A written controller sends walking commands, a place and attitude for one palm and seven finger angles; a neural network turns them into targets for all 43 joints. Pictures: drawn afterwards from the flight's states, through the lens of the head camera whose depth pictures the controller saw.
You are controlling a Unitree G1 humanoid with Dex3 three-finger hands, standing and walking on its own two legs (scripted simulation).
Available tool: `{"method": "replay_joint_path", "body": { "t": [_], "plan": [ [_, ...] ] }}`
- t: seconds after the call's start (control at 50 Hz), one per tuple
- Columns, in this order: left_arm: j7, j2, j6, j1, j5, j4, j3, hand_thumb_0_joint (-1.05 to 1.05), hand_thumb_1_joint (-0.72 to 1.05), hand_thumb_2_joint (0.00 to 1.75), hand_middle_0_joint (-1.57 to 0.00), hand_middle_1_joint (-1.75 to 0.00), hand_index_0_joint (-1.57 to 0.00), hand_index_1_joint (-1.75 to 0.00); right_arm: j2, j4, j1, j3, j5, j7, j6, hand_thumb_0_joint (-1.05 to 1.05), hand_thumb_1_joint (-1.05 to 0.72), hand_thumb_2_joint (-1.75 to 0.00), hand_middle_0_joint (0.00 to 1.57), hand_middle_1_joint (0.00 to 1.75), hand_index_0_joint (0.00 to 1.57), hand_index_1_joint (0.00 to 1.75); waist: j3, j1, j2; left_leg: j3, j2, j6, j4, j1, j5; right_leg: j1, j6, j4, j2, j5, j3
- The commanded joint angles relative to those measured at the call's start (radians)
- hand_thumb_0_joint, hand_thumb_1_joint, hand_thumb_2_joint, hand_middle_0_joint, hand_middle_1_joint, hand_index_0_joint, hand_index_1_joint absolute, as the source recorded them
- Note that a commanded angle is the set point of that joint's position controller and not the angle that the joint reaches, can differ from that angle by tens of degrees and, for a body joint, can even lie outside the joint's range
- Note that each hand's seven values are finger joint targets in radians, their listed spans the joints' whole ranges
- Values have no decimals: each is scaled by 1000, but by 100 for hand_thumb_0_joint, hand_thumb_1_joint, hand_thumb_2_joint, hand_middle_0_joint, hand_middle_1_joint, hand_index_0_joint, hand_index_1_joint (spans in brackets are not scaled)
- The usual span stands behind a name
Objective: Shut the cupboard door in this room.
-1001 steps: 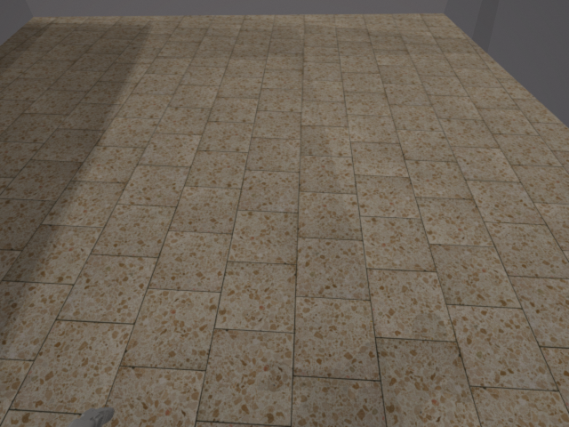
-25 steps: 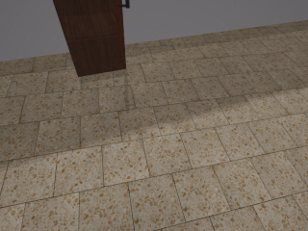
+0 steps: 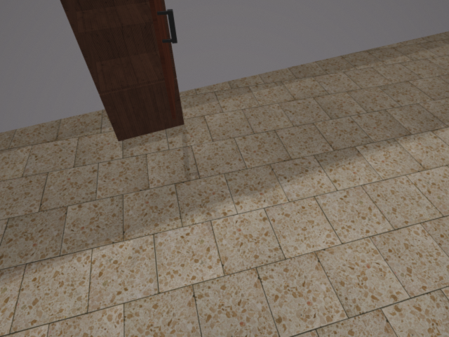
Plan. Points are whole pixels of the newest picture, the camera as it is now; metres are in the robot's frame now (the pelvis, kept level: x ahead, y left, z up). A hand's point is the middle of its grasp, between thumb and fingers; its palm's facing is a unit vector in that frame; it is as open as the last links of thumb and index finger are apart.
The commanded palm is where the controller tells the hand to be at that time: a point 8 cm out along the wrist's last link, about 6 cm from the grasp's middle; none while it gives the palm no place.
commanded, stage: look at it before walking up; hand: left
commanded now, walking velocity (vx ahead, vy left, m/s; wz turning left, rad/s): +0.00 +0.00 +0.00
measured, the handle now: (167, 27) +1.20 +0.30 +0.05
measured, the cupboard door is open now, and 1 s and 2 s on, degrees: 77 77 77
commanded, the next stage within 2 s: walk around to get in front in 0.32 s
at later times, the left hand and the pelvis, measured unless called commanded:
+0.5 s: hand out of the picture -0.03 +0.15 -0.17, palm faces +0.04 -0.99 -0.16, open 7.4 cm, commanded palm none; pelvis -0.01 +0.00 +0.00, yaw -1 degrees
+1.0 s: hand out of the picture +0.07 +0.16 -0.16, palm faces -0.18 -0.94 -0.29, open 7.4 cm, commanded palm none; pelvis -0.02 -0.03 +0.00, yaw -16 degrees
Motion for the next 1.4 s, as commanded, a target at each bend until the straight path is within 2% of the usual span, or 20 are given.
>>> {"method": "replay_joint_path", "body": {
  "t": [0.0,0.4,0.54,0.6,0.64,0.7,0.76,0.78,0.8,0.82,0.84,0.86,0.92,1.06,1.24,1.28,1.32,1.34,1.36,1.38],
  "plan": [
    [6,112,-22,48,-4,-18,22,0,90,90,-20,-30,-20,-30,-49,-7,56,8,1,-2,-24,0,-90,-90,20,30,20,30,4,9,-23,-67,73,27,-68,5,177,5,-8,-140,-109,202,112],
    [12,61,-20,103,-1,7,17,0,90,90,-20,-30,-20,-30,-7,18,136,7,2,-9,-21,0,-90,-90,20,30,20,30,81,2,-26,-55,70,30,-84,-20,61,-73,-8,-193,-86,31,123],
    [-5,101,15,47,10,-50,70,0,90,90,-20,-30,-20,-30,-53,-45,77,-33,-1,-19,-1,0,-90,-90,20,30,20,30,86,-7,-23,-24,111,42,9,-46,-62,-211,-30,-101,-66,-3,197],
    [-13,97,24,26,14,-94,85,0,90,90,-20,-30,-20,-30,-88,-86,57,-50,-4,-19,-1,0,-90,-90,20,30,20,30,58,-6,43,-80,175,72,-34,-44,-125,-264,-19,12,-16,-12,173],
    [-22,79,30,22,17,-120,91,0,90,90,-20,-30,-20,-30,-138,-113,33,-66,-5,-20,-8,0,-90,-90,20,30,20,30,24,-5,165,-170,299,134,-124,-62,-139,-267,6,243,35,-28,76],
    [-30,64,39,-7,22,-165,99,0,90,90,-20,-30,-20,-30,-151,-145,-17,-75,-13,-17,-19,0,-90,-90,20,30,20,30,15,0,173,-149,394,214,-133,-54,98,-326,30,514,-17,-243,56],
    [-39,66,25,49,18,-163,97,0,90,90,-20,-30,-20,-30,-169,-167,-68,-81,-19,-10,-12,0,-90,-90,20,30,20,30,-24,33,111,-6,336,147,39,-61,255,-181,33,285,-9,-141,1],
    [-41,71,19,105,16,-152,99,0,90,90,-20,-30,-20,-30,-176,-175,-78,-81,-18,-6,-8,0,-90,-90,20,30,20,30,-49,56,82,38,310,108,126,-81,188,-92,34,146,1,-44,-14],
    [-39,122,8,172,20,-135,105,0,90,90,-20,-30,-20,-30,-157,-191,-90,-78,-11,1,-3,0,-90,-90,20,30,20,30,-72,90,-49,110,240,44,314,-156,24,22,19,-36,-33,62,54],
    [-27,249,-9,192,30,-133,123,0,90,90,-20,-30,-20,-30,-73,-241,-94,-59,-7,9,2,0,-90,-90,20,30,20,30,-43,97,-409,149,78,-35,602,-481,-386,154,-87,-183,-290,167,505],
    [-15,258,1,221,7,-145,117,0,90,90,-20,-30,-20,-30,-98,-286,-178,-52,-8,8,14,0,-90,-90,20,30,20,30,-10,124,-289,-12,57,-32,706,-516,-409,71,-160,-266,-363,117,615],
    [-8,251,-1,174,12,-155,125,0,90,90,-20,-30,-20,-30,-97,-292,-205,-53,-7,11,13,0,-90,-90,20,30,20,30,16,101,-265,-53,69,-23,773,-555,-326,56,-160,-290,-328,-69,656],
    [-19,212,-22,68,10,-195,106,0,90,90,-20,-30,-20,-30,-139,-270,-189,-56,-20,30,-2,0,-90,-90,20,30,20,30,10,50,-92,-72,91,-33,738,-509,-111,36,-149,-258,-231,-118,496],
    [-31,229,-52,139,11,-182,104,0,90,90,-20,-30,-20,-30,-127,-294,-211,-53,-16,44,-11,0,-90,-90,20,30,20,30,-8,58,-123,-58,68,-61,631,-523,-23,124,-144,-245,-172,40,415],
    [-26,244,-53,162,19,-179,104,0,90,90,-20,-30,-20,-30,-117,-375,-330,-35,-4,46,-40,0,-90,-90,20,30,20,30,12,86,-149,-34,23,-52,330,-421,-66,120,-174,-191,-167,226,471],
    [-26,261,-49,115,19,-189,111,0,90,90,-20,-30,-20,-30,-120,-363,-272,-36,-1,42,-52,0,-90,-90,20,30,20,30,-18,58,-155,-19,5,-43,208,-279,-66,75,-158,-138,-155,253,455],
    [-29,254,-45,52,8,-201,112,0,90,90,-20,-30,-20,-30,-155,-313,-120,-43,-1,28,-65,0,-90,-90,20,30,20,30,-68,-18,-111,-5,-11,-32,23,19,45,-71,-106,-5,-75,255,396],
    [-34,211,-47,46,2,-212,106,0,90,90,-20,-30,-20,-30,-223,-270,18,-60,-5,13,-75,0,-90,-90,20,30,20,30,-147,-72,20,-105,97,-1,-27,285,16,-231,-69,172,-2,203,331],
    [-48,144,-47,71,-6,-225,94,0,90,90,-20,-30,-20,-30,-330,-245,151,-88,-19,12,-76,0,-90,-90,20,30,20,30,-228,-108,291,-448,403,94,-74,464,-52,-457,-15,481,106,-246,179],
    [-49,151,-54,51,5,-239,94,0,90,90,-20,-30,-20,-30,-344,-245,184,-78,-16,17,-65,0,-90,-90,20,30,20,30,-185,-108,261,-559,509,161,-156,371,-175,-523,-4,642,70,-338,151]
  ]
}}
